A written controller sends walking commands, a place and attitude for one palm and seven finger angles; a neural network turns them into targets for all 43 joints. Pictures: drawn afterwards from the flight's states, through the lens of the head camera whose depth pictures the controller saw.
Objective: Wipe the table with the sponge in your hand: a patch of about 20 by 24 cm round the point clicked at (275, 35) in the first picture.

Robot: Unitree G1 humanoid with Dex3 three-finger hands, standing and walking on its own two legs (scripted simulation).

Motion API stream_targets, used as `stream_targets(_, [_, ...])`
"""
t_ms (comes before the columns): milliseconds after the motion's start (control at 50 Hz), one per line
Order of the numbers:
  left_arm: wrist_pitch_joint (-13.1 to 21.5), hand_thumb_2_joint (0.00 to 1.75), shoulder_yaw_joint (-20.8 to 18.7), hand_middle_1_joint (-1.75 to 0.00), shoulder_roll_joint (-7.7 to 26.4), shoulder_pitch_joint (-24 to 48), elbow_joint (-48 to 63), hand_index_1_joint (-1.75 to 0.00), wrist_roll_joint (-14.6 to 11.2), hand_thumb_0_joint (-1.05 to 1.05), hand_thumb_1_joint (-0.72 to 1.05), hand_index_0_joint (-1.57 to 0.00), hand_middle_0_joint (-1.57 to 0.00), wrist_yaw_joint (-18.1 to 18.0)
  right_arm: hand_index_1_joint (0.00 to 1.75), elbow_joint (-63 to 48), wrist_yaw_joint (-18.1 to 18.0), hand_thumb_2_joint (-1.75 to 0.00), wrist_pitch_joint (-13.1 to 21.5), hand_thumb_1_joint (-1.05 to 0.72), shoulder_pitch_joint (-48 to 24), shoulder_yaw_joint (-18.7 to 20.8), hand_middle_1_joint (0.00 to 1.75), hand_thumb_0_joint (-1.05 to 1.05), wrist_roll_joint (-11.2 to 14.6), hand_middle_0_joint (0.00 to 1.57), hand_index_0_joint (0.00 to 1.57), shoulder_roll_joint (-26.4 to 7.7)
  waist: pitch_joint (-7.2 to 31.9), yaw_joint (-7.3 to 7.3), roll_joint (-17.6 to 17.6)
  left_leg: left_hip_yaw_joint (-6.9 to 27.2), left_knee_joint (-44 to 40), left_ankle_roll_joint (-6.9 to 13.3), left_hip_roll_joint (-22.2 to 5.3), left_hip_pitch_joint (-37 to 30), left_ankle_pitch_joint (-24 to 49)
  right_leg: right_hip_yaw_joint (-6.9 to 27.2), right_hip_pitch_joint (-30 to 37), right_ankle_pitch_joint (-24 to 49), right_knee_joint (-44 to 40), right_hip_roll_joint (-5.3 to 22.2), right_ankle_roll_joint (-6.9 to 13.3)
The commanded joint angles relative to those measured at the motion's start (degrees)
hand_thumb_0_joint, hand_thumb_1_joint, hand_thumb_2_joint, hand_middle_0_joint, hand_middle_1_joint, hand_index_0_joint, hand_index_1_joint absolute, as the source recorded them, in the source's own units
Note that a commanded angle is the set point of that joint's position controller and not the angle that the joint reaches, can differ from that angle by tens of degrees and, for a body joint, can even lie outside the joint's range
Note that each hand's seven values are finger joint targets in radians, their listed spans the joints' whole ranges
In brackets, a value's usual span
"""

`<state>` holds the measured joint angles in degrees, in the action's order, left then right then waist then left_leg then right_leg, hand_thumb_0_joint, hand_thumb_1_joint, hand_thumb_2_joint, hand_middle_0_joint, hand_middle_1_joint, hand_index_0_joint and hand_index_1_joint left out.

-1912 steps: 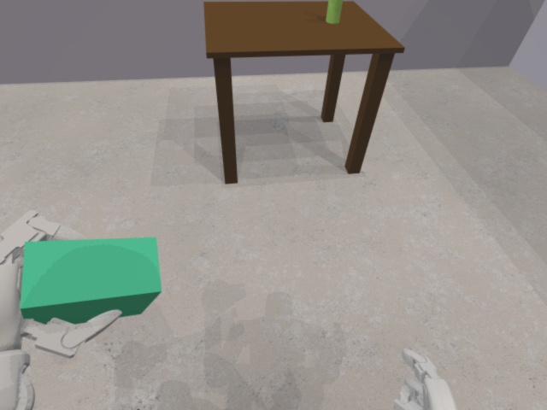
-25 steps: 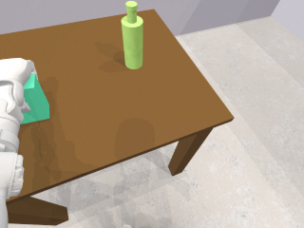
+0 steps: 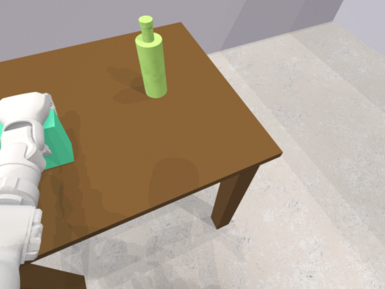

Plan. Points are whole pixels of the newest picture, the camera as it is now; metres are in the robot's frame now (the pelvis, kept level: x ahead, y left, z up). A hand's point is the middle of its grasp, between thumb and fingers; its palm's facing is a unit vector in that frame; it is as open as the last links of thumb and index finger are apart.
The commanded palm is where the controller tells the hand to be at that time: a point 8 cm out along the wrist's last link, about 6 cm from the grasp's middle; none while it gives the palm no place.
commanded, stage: wipe back along the middle lane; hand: left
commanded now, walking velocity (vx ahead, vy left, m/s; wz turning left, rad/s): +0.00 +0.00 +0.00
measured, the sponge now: (41, 148) +0.43 +0.35 +0.01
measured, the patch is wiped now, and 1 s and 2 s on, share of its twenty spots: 0.25 0.60 0.65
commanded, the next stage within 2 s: slide across to the third lane in 1.38 s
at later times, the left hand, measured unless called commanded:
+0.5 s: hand (36, 143) +0.41 +0.32 +0.06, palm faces -0.08 +0.00 -1.00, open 10.3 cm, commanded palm +0.37 +0.30 +0.10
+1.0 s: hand (39, 165) +0.35 +0.30 +0.06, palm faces -0.02 -0.01 -1.00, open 10.3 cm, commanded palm +0.32 +0.28 +0.10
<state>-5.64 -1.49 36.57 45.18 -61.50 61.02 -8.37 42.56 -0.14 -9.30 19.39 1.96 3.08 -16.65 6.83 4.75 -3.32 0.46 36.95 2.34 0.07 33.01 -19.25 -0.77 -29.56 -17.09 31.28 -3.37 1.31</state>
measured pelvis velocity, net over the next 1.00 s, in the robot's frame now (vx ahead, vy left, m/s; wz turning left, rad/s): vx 0.01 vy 0.01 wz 0.03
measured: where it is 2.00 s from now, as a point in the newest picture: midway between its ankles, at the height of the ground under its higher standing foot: outside the picture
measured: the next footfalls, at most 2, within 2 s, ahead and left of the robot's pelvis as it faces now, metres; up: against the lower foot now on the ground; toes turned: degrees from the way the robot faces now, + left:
none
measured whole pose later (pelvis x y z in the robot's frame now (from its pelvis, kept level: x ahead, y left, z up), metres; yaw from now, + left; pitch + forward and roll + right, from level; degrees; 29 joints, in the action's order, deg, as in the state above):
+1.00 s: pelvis +0.01 +0.01 +0.01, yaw +2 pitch +8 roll -2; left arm -17.7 7.1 24.3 21.0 -29.7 56.9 -9.7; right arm 37.6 0.3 -10.3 9.8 0.3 4.7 -15.3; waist 7.4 -1.8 -4.1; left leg 0.9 33.8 3.2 2.4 22.9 -19.1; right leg -1.1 -19.9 -18.5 30.1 -1.1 0.4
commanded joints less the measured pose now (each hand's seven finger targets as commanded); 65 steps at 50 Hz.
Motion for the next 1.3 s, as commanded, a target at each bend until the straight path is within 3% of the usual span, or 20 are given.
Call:
stream_targets(0, [0.37,1.30,-2.99,-1.60,14.21,12.56,7.97,-1.60,-0.17,0.00,0.10,-1.20,-1.20,-0.23,0.30,-4.95,-0.47,-0.90,1.13,-0.90,3.06,2.88,0.30,0.00,-0.10,0.20,0.20,-9.55,18.71,-1.79,0.98,0.22,-1.49,1.18,1.50,-12.30,26.13,0.54,12.14,27.41,-1.60,-0.03,1.62])
stream_targets(120, [-0.54,1.30,0.16,-1.60,9.94,9.79,9.55,-1.60,0.38,0.00,0.10,-1.20,-1.20,-0.71,0.30,-5.90,-0.12,-0.90,1.07,-0.90,1.05,2.86,0.30,0.00,0.32,0.20,0.20,-9.27,15.08,-1.70,0.45,0.31,-2.25,1.20,1.50,-12.82,23.70,0.15,9.64,23.35,-2.11,-0.07,1.87])
stream_targets(240, [-1.61,1.30,-0.47,-1.60,8.47,5.83,10.45,-1.60,-0.99,0.00,0.10,-1.20,-1.20,-0.91,0.30,-6.69,-0.22,-0.90,0.96,-0.90,-0.77,2.78,0.30,0.00,0.41,0.20,0.20,-9.06,16.96,-2.95,1.70,0.41,-2.46,0.96,1.39,-13.67,25.26,0.04,11.06,24.47,-1.65,0.21,2.07])
stream_targets(300, [-2.41,1.30,1.84,-1.60,4.93,3.65,12.49,-1.60,-1.37,0.00,0.10,-1.20,-1.20,-0.88,0.30,-7.32,0.08,-0.90,0.86,-0.90,-1.78,2.94,0.30,0.00,0.45,0.20,0.20,-8.80,16.41,-2.92,1.48,0.61,-2.08,0.77,1.08,-15.33,27.04,-0.38,9.92,24.50,-1.51,0.12,1.97])
stream_targets(440, [-5.27,1.30,1.01,-1.60,5.20,0.47,17.00,-1.60,-2.87,0.00,0.10,-1.20,-1.20,-0.15,0.30,-8.88,-0.28,-0.90,0.52,-0.90,-5.14,2.24,0.30,0.00,1.00,0.20,0.20,-8.70,14.74,-4.17,3.20,1.17,-3.61,0.64,1.06,-15.53,26.65,-0.77,11.76,23.75,-2.17,0.36,2.17])
stream_targets(500, [-6.01,1.30,4.59,-1.60,0.54,-2.36,20.13,-1.60,-2.74,0.00,0.10,-1.20,-1.20,0.32,0.30,-9.58,-0.08,-0.90,0.53,-0.90,-6.10,2.27,0.30,0.00,1.13,0.20,0.20,-8.17,14.36,-4.03,1.79,1.65,-3.45,0.20,0.75,-18.31,29.64,-1.30,10.07,22.75,-2.16,0.23,2.11])
stream_targets(540, [-6.44,1.30,4.24,-1.60,-0.31,-5.24,22.85,-1.60,-3.45,0.00,0.10,-1.20,-1.20,0.65,0.30,-10.48,0.02,-0.90,0.70,-0.90,-7.28,2.16,0.30,0.00,1.11,0.20,0.20,-7.92,15.48,-5.22,0.62,2.34,-3.64,-0.31,0.31,-19.97,33.34,-1.32,10.40,22.78,-2.15,0.15,2.31])
stream_targets(600, [-7.51,1.30,5.40,-1.60,-1.49,-5.40,24.67,-1.60,-3.44,0.00,0.10,-1.20,-1.20,0.76,0.30,-10.36,0.06,-0.90,0.57,-0.90,-7.83,2.21,0.30,0.00,1.10,0.20,0.20,-7.91,13.65,-4.47,2.19,2.64,-3.83,-0.57,0.21,-20.33,31.20,-1.71,9.34,20.75,-2.49,0.02,2.20])
stream_targets(740, [-9.57,1.30,6.27,-1.60,-4.16,-11.31,30.03,-1.60,-4.09,0.00,0.10,-1.20,-1.20,0.85,0.30,-11.64,0.18,-0.90,0.91,-0.90,-10.49,1.70,0.30,0.00,1.20,0.20,0.20,-7.34,13.04,-5.95,1.52,3.93,-4.79,-1.48,-0.04,-21.58,32.88,-2.24,9.97,18.88,-2.31,0.01,2.48])
stream_targets(760, [-9.91,1.30,8.06,-1.60,-5.78,-10.98,30.57,-1.60,-4.23,0.00,0.10,-1.20,-1.20,0.93,0.30,-11.69,0.20,-0.90,0.92,-0.90,-10.79,1.55,0.30,0.00,1.17,0.20,0.20,-7.19,12.25,-5.44,1.92,3.64,-4.77,-1.34,0.08,-21.51,31.51,-2.39,9.88,18.48,-2.40,0.02,2.33])
stream_targets(840, [-10.83,1.30,6.57,-1.60,-4.70,-14.75,33.16,-1.60,-4.33,0.00,0.10,-1.20,-1.20,0.85,0.30,-12.21,0.10,-0.90,1.12,-0.90,-12.35,1.31,0.30,0.00,1.19,0.20,0.20,-7.25,12.48,-6.41,2.65,3.55,-5.21,-1.34,0.36,-21.06,30.69,-2.01,11.77,19.36,-2.57,0.13,2.46])
stream_targets(900, [-11.49,1.30,8.78,-1.60,-7.56,-16.10,34.89,-1.60,-4.60,0.00,0.10,-1.20,-1.20,0.92,0.30,-12.48,0.16,-0.90,1.34,-0.90,-12.92,1.10,0.30,0.00,1.23,0.20,0.20,-6.75,11.13,-6.05,3.60,3.25,-5.31,-1.12,0.47,-20.97,30.05,-2.34,11.97,19.59,-2.63,0.18,2.36])
stream_targets(940, [-12.06,1.30,6.44,-1.60,-5.09,-17.47,35.85,-1.60,-4.69,0.00,0.10,-1.20,-1.20,0.89,0.30,-12.63,0.03,-0.90,1.34,-0.90,-13.73,0.94,0.30,0.00,1.22,0.20,0.20,-7.07,10.85,-6.86,3.70,3.38,-5.94,-1.11,0.53,-20.50,28.41,-2.06,12.78,19.01,-2.96,0.16,2.54])
stream_targets(1000, [-12.68,1.30,8.44,-1.60,-6.88,-17.07,37.00,-1.60,-4.79,0.00,0.10,-1.20,-1.20,1.17,0.30,-12.81,-0.31,-0.90,1.45,-0.90,-14.52,0.60,0.30,0.00,1.41,0.20,0.20,-6.64,9.17,-6.18,4.03,2.58,-6.28,-0.48,1.03,-19.82,24.93,-1.97,13.16,18.75,-3.32,0.32,2.44])
stream_targets(1040, [-13.00,1.30,6.75,-1.60,-5.42,-18.73,37.43,-1.60,-4.71,0.00,0.10,-1.20,-1.20,1.18,0.30,-12.97,-0.36,-0.90,1.51,-0.90,-15.17,0.45,0.30,0.00,1.37,0.20,0.20,-6.81,8.68,-7.08,2.73,2.94,-6.76,-0.73,1.00,-19.59,24.73,-1.77,13.25,17.99,-3.35,0.31,2.71])
stream_targets(1100, [-13.15,1.30,10.47,-1.60,-9.15,-18.08,38.64,-1.60,-4.82,0.00,0.10,-1.20,-1.20,1.62,0.30,-13.14,-0.34,-0.90,1.64,-0.90,-15.59,0.28,0.30,0.00,1.43,0.20,0.20,-6.33,7.89,-6.23,3.10,2.56,-6.76,-0.34,1.16,-19.74,23.00,-1.98,12.90,17.45,-3.45,0.37,2.60])
stream_targets(1140, [-12.94,1.30,7.65,-1.60,-6.55,-20.56,39.80,-1.60,-4.78,0.00,0.10,-1.20,-1.20,1.57,0.30,-13.52,-0.47,-0.90,1.91,-0.90,-16.04,0.38,0.30,0.00,1.19,0.20,0.20,-6.64,9.77,-7.33,3.96,2.48,-6.57,-0.06,1.38,-19.80,23.68,-1.30,14.88,19.34,-3.40,0.35,2.75])
stream_targets(1200, [-12.39,1.30,8.43,-1.60,-8.45,-26.27,42.15,-1.60,-5.87,0.00,0.10,-1.20,-1.20,1.66,0.30,-14.19,-0.22,-0.90,2.56,-0.90,-16.38,0.32,0.30,0.00,1.35,0.20,0.20,-6.19,10.38,-7.52,4.74,1.79,-6.01,0.17,1.63,-19.60,25.26,-1.05,16.91,23.23,-2.98,0.60,2.34])
stream_targets(1240, [-12.51,1.30,6.25,-1.60,-6.51,-28.17,43.06,-1.60,-5.96,0.00,0.10,-1.20,-1.20,1.61,0.30,-14.20,-0.25,-0.90,2.61,-0.90,-17.11,0.35,0.30,0.00,1.31,0.20,0.20,-6.44,9.62,-8.06,5.26,1.75,-6.31,0.22,1.64,-18.98,24.92,-0.36,17.51,24.21,-3.32,0.63,2.38])
stream_targets(1280, [-12.84,1.30,7.83,-1.60,-7.88,-27.44,44.44,-1.60,-6.09,0.00,0.10,-1.20,-1.20,1.60,0.30,-14.13,-0.27,-0.90,2.68,-0.90,-17.25,0.29,0.30,0.00,1.43,0.20,0.20,-6.21,7.86,-7.36,5.87,1.37,-6.64,0.30,1.76,-18.49,23.10,-0.64,16.99,23.43,-3.55,0.71,2.13])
